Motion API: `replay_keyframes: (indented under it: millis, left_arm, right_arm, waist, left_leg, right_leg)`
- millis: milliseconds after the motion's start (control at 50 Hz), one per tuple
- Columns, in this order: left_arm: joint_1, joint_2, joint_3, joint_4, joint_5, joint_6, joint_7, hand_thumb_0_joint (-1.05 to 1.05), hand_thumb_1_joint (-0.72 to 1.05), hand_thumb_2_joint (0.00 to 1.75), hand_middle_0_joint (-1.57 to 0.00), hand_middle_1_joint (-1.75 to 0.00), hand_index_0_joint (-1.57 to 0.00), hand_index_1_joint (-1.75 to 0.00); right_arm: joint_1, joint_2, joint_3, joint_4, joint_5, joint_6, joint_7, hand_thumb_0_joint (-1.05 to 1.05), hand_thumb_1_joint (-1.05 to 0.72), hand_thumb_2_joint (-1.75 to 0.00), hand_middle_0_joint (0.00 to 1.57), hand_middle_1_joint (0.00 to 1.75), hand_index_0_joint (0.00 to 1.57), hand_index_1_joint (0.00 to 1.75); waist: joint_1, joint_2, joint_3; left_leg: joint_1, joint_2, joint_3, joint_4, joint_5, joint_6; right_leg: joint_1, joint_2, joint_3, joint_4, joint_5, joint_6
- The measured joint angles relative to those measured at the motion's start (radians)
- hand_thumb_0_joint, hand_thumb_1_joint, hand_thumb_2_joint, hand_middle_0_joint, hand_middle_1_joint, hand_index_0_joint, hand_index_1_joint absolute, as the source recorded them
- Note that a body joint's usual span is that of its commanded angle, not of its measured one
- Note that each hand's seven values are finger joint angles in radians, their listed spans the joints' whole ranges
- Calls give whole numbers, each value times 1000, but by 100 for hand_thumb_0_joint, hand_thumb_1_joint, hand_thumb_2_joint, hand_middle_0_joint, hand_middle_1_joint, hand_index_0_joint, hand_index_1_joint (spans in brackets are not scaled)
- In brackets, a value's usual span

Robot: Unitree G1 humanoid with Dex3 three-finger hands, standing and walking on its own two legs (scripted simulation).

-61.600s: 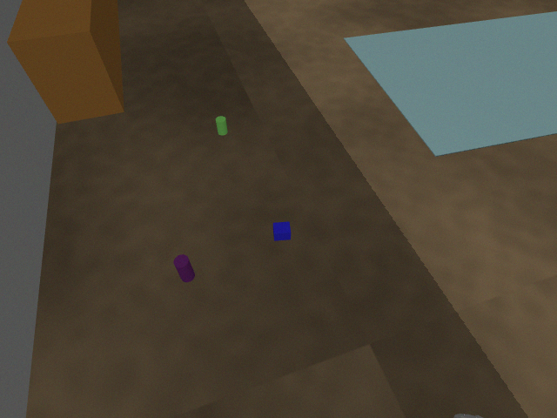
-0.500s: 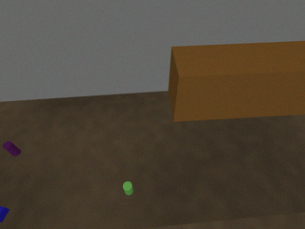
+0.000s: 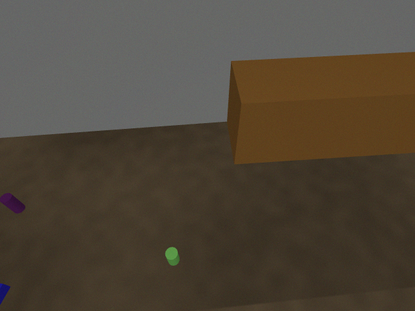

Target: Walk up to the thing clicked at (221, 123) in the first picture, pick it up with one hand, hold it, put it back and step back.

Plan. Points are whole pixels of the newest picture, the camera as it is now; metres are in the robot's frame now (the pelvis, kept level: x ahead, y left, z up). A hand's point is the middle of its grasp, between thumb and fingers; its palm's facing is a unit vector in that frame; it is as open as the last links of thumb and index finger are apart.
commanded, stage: stand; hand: left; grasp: from above
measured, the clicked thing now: (172, 256) +0.43 +0.19 -0.74
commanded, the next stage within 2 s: step back in 0.90 s
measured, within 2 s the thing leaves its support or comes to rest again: neither
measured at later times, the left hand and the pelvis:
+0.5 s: hand out of the picture +0.07 +0.25 -0.16, palm faces +0.02 -0.94 -0.34, open 7.4 cm; pelvis +0.00 +0.00 +0.00, yaw +0 degrees
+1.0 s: hand out of the picture +0.07 +0.26 -0.16, palm faces +0.02 -0.93 -0.36, open 7.4 cm; pelvis -0.01 +0.00 +0.00, yaw +0 degrees
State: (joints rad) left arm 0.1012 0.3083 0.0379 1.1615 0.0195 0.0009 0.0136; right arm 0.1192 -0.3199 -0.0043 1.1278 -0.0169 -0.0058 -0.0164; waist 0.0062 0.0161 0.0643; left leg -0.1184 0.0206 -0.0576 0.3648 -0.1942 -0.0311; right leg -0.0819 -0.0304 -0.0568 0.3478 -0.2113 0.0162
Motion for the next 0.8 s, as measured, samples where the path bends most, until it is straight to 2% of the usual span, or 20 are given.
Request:
replay_keyframes:
  millis: [800]
  left_arm:
    - [14, 19, -9, -8, -2, -7, -10, 1, 90, 89, -21, -30, -21, -30]
  right_arm:
    - [8, -15, 2, 8, 3, 2, 13, 0, -91, -89, 20, 30, 20, 29]
  waist:
    - [-7, -5, -8]
  left_leg:
    - [-1, 8, -3, -23, 13, -8]
  right_leg:
    - [-7, 7, -3, -10, 6, -9]
